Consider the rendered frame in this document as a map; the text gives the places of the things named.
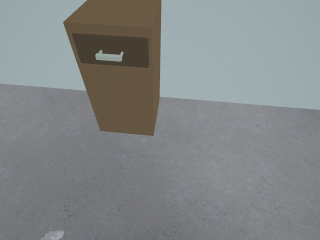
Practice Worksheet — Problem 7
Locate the left robot hand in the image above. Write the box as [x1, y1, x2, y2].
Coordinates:
[39, 230, 64, 240]

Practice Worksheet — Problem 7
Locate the handle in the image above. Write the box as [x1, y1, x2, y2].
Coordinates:
[95, 50, 124, 62]

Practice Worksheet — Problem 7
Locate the cabinet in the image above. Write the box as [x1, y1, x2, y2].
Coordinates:
[63, 0, 162, 136]

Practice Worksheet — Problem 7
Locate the drawer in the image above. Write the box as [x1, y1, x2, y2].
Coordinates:
[72, 33, 149, 68]

